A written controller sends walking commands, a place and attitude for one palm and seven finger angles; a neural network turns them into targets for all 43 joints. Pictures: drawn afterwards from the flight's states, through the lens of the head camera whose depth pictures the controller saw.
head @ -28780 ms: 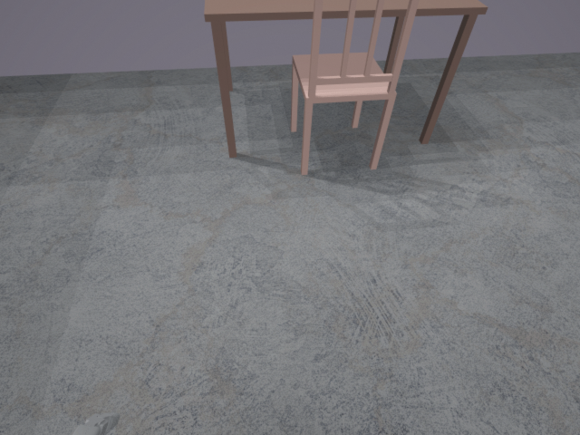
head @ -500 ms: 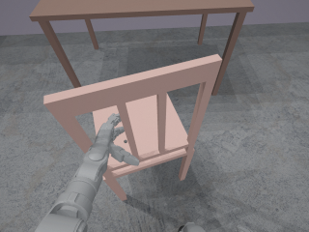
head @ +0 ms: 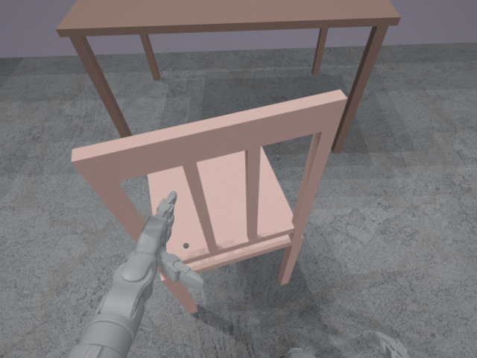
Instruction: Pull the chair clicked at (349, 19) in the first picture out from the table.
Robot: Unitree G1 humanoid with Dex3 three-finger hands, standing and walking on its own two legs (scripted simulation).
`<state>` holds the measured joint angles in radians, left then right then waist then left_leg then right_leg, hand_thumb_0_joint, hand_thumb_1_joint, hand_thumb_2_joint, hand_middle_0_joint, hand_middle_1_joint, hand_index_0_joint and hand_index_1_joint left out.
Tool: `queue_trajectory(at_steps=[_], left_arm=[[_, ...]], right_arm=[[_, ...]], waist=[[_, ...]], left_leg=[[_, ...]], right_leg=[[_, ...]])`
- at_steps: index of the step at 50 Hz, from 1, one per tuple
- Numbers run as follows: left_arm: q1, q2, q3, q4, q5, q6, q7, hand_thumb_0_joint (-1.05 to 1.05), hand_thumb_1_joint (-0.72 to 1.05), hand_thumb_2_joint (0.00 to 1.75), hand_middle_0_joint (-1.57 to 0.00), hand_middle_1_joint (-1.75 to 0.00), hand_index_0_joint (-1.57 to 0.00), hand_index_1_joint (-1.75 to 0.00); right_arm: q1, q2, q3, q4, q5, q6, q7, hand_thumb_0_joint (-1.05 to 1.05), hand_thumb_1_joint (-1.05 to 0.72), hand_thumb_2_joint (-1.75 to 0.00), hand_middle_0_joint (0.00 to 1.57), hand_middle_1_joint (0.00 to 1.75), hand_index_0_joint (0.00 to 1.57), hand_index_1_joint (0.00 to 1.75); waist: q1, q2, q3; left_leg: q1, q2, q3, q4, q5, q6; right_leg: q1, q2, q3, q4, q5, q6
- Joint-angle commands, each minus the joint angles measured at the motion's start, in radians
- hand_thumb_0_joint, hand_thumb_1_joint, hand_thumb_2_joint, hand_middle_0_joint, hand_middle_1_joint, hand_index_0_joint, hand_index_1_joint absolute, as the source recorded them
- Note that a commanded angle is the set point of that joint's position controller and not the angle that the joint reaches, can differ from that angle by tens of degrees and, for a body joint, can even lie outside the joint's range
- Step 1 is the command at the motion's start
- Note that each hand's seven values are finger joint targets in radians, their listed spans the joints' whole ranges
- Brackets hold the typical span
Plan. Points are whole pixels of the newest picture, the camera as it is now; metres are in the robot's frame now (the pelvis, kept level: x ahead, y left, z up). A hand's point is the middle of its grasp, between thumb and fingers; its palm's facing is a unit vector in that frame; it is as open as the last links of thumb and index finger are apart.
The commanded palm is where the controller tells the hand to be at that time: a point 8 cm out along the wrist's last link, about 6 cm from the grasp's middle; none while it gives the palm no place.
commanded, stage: draw the fingers out of the gap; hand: left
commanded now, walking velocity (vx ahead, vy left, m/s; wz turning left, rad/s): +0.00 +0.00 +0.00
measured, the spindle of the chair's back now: (203, 214) +0.39 +0.07 -0.05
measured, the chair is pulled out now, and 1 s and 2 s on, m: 0.57 0.57 0.57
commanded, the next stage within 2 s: draw the hand back to the body in 0.48 s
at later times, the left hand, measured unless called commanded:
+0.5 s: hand (178, 294) +0.23 +0.10 -0.02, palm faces -0.19 -0.97 -0.17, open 17.5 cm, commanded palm +0.22 +0.15 +0.00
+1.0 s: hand (147, 303) +0.20 +0.13 +0.04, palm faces -0.05 -0.99 -0.09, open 17.5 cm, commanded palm +0.18 +0.20 +0.07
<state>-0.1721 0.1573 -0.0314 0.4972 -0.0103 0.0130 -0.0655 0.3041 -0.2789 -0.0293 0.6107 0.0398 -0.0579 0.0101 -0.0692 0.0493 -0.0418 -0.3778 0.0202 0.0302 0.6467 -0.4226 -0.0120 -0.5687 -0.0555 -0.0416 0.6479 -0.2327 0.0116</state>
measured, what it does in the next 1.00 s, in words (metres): stands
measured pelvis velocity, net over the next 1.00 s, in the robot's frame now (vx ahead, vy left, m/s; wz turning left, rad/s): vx -0.01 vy -0.01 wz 0.04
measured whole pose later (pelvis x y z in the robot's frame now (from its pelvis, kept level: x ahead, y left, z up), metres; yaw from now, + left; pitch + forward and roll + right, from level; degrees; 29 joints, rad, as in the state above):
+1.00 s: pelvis -0.01 -0.01 -0.03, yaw +3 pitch +8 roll +0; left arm 0.42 0.20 -0.01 -0.20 -0.18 -0.20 -0.13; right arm 0.22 -0.24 0.01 0.55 0.06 -0.19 -0.03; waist -0.01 0.08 -0.05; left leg -0.50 0.02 -0.03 0.89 -0.53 -0.02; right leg -0.67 -0.07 -0.08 0.86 -0.34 0.00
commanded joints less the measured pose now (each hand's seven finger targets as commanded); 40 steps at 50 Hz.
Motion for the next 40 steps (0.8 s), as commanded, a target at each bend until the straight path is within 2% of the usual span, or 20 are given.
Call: queue_trajectory(at_steps=[1,3,5,9,11,12,17,19,21,25,27,28,30,31,32,33,34,36,38,40], left_arm=[[-0.181,0.123,0.018,-0.361,-0.004,-0.058,0.029,0.00,-0.55,0.20,0.00,0.00,0.00,0.00],[-0.158,0.123,0.009,-0.408,-0.007,-0.060,0.034,0.00,-0.55,0.20,0.00,0.00,0.00,0.00],[-0.120,0.083,-0.038,-0.447,-0.005,-0.058,0.032,0.00,-0.55,0.20,0.00,0.00,0.00,0.00],[-0.040,0.076,-0.053,-0.404,-0.005,-0.015,0.020,0.00,-0.55,0.20,0.00,0.00,0.00,0.00],[0.005,0.082,-0.051,-0.401,-0.001,0.006,0.011,0.00,-0.55,0.20,0.00,0.00,0.00,0.00],[0.021,0.065,-0.071,-0.429,0.000,0.012,0.007,0.00,-0.55,0.20,0.00,0.00,0.00,0.00],[0.107,0.086,-0.064,-0.531,0.003,0.028,0.009,0.00,-0.55,0.20,0.00,0.00,0.00,0.00],[0.165,0.071,-0.082,-0.581,0.006,0.027,0.014,0.00,-0.55,0.20,0.00,0.00,0.00,0.00],[0.197,0.086,-0.076,-0.612,0.014,0.028,0.023,0.00,-0.55,0.20,0.00,0.00,0.00,0.00],[0.268,0.052,-0.127,-0.702,0.027,0.031,0.028,0.00,-0.55,0.20,0.00,0.00,0.00,0.00],[0.328,0.030,-0.156,-0.723,0.028,0.038,0.030,0.00,-0.55,0.20,0.00,0.00,0.00,0.00],[0.362,0.059,-0.129,-0.728,0.028,0.040,0.033,0.00,-0.55,0.20,0.00,0.00,0.00,0.00],[0.401,0.053,-0.142,-0.762,0.033,0.042,0.034,0.00,-0.55,0.20,0.00,0.00,0.00,0.00],[0.287,-0.049,-0.058,-0.952,-0.159,-0.102,0.057,0.00,-0.55,0.20,0.00,0.00,0.00,0.00],[0.363,0.020,-0.022,-0.886,-0.137,-0.163,0.066,0.00,-0.55,0.20,0.00,0.00,0.00,0.00],[0.394,0.046,0.013,-0.872,-0.143,-0.195,0.070,0.00,-0.55,0.20,0.00,0.00,0.00,0.00],[0.392,0.047,0.034,-0.910,-0.157,-0.233,0.074,0.00,-0.55,0.20,0.00,0.00,0.00,0.00],[0.420,0.062,0.066,-0.909,-0.159,-0.325,0.086,0.00,-0.55,0.20,0.00,0.00,0.00,0.00],[0.455,0.024,0.046,-0.857,-0.143,-0.427,0.083,0.00,-0.55,0.20,0.00,0.00,0.00,0.00],[0.523,0.016,0.011,-0.783,-0.109,-0.448,0.047,0.00,-0.55,0.20,0.00,0.00,0.00,0.00]], right_arm=[[-0.035,-0.109,-0.038,-0.153,0.003,-0.063,-0.016,0.00,-0.90,-0.90,0.20,0.30,0.20,0.30],[-0.041,-0.105,-0.031,-0.151,0.004,-0.071,-0.022,0.00,-0.90,-0.90,0.20,0.30,0.20,0.30],[-0.059,-0.099,-0.026,-0.158,0.004,-0.082,-0.025,0.00,-0.90,-0.90,0.20,0.30,0.20,0.30],[-0.082,-0.109,-0.017,-0.159,0.004,-0.085,-0.029,0.00,-0.90,-0.90,0.20,0.30,0.20,0.30],[-0.099,-0.109,-0.014,-0.169,0.005,-0.084,-0.029,0.00,-0.90,-0.90,0.20,0.30,0.20,0.30],[-0.103,-0.105,-0.010,-0.179,0.004,-0.084,-0.027,0.00,-0.90,-0.90,0.20,0.30,0.20,0.30],[-0.127,-0.096,-0.004,-0.214,0.004,-0.084,-0.027,0.00,-0.90,-0.90,0.20,0.30,0.20,0.30],[-0.134,-0.090,-0.002,-0.232,0.003,-0.088,-0.026,0.00,-0.90,-0.90,0.20,0.30,0.20,0.30],[-0.134,-0.093,-0.002,-0.237,0.001,-0.087,-0.028,0.00,-0.90,-0.90,0.20,0.30,0.20,0.30],[-0.130,-0.084,-0.002,-0.255,0.001,-0.095,-0.028,0.00,-0.90,-0.90,0.20,0.30,0.20,0.30],[-0.127,-0.083,0.001,-0.264,0.000,-0.102,-0.028,0.00,-0.90,-0.90,0.20,0.30,0.20,0.30],[-0.126,-0.088,-0.002,-0.263,0.000,-0.100,-0.030,0.00,-0.90,-0.90,0.20,0.30,0.20,0.30],[-0.126,-0.084,0.000,-0.272,-0.001,-0.102,-0.032,0.00,-0.90,-0.90,0.20,0.30,0.20,0.30],[-0.167,-0.052,0.007,-0.273,0.000,-0.138,-0.043,0.00,-0.90,-0.90,0.20,0.30,0.20,0.30],[-0.139,-0.059,0.006,-0.240,-0.004,-0.164,-0.043,0.00,-0.90,-0.90,0.20,0.30,0.20,0.30],[-0.141,-0.061,0.006,-0.229,-0.003,-0.172,-0.043,0.00,-0.90,-0.90,0.20,0.30,0.20,0.30],[-0.123,-0.051,0.006,-0.223,-0.001,-0.184,-0.040,0.00,-0.90,-0.90,0.20,0.30,0.20,0.30],[-0.130,-0.049,-0.003,-0.196,-0.003,-0.199,-0.031,0.00,-0.90,-0.90,0.20,0.30,0.20,0.30],[-0.129,-0.036,-0.012,-0.172,-0.006,-0.209,-0.013,0.00,-0.90,-0.90,0.20,0.30,0.20,0.30],[-0.133,-0.051,-0.021,-0.181,-0.002,-0.206,0.001,0.00,-0.90,-0.90,0.20,0.30,0.20,0.30]], waist=[[0.011,-0.082,-0.292],[0.006,-0.090,-0.298],[0.009,-0.050,-0.289],[0.007,-0.109,-0.227],[0.016,-0.103,-0.212],[0.020,-0.095,-0.224],[0.031,-0.080,-0.213],[0.036,-0.080,-0.216],[0.033,-0.093,-0.202],[0.027,-0.056,-0.209],[0.023,-0.075,-0.202],[0.028,-0.076,-0.198],[0.026,-0.080,-0.194],[0.036,-0.132,-0.169],[0.047,-0.130,-0.215],[0.055,-0.110,-0.198],[0.057,-0.092,-0.234],[0.068,-0.053,-0.205],[0.067,-0.052,-0.184],[0.062,-0.037,-0.189]], left_leg=[[-0.057,-0.022,0.003,-0.082,0.315,0.027],[-0.042,-0.023,-0.004,-0.080,0.317,0.028],[-0.021,-0.022,-0.012,-0.079,0.321,0.025],[-0.049,-0.022,-0.026,-0.069,0.276,0.026],[-0.059,-0.025,-0.026,-0.067,0.262,0.026],[-0.057,-0.027,-0.028,-0.068,0.268,0.025],[-0.062,-0.027,-0.031,-0.056,0.262,0.023],[-0.065,-0.028,-0.033,-0.048,0.269,0.022],[-0.070,-0.025,-0.040,-0.046,0.269,0.020],[-0.055,-0.026,-0.043,-0.027,0.278,0.021],[-0.068,-0.027,-0.052,-0.019,0.272,0.022],[-0.075,-0.025,-0.052,-0.017,0.268,0.021],[-0.084,-0.028,-0.053,-0.009,0.262,0.022],[-0.118,-0.044,-0.056,0.028,0.245,0.002],[-0.123,-0.044,-0.051,0.040,0.232,0.004],[-0.134,-0.046,-0.052,0.040,0.213,0.003],[-0.141,-0.049,-0.049,0.045,0.221,0.003],[-0.172,-0.044,-0.048,0.074,0.223,-0.007],[-0.234,-0.040,-0.043,0.121,0.210,-0.013],[-0.254,-0.035,-0.033,0.131,0.174,-0.006]], right_leg=[[0.365,0.023,-0.012,-0.025,0.279,-0.026],[0.364,0.024,-0.010,-0.024,0.274,-0.023],[0.341,0.021,-0.019,-0.018,0.251,-0.025],[0.304,0.019,-0.030,-0.020,0.199,-0.022],[0.298,0.017,-0.031,-0.020,0.181,-0.024],[0.305,0.014,-0.033,-0.014,0.184,-0.025],[0.298,0.010,-0.033,-0.006,0.165,-0.028],[0.300,0.009,-0.033,0.004,0.171,-0.030],[0.287,0.012,-0.038,0.007,0.159,-0.030],[0.263,0.011,-0.039,0.020,0.157,-0.029],[0.252,0.012,-0.044,0.026,0.145,-0.028],[0.252,0.012,-0.043,0.028,0.144,-0.029],[0.244,0.012,-0.044,0.034,0.139,-0.028],[0.208,0.028,-0.067,0.040,0.138,-0.030],[0.227,0.029,-0.049,0.058,0.125,-0.030],[0.220,0.030,-0.044,0.058,0.108,-0.032],[0.225,0.027,-0.046,0.070,0.105,-0.030],[0.180,0.027,-0.039,0.102,0.098,-0.036],[0.115,0.027,-0.035,0.145,0.079,-0.037],[0.104,0.022,-0.025,0.152,0.051,-0.035]])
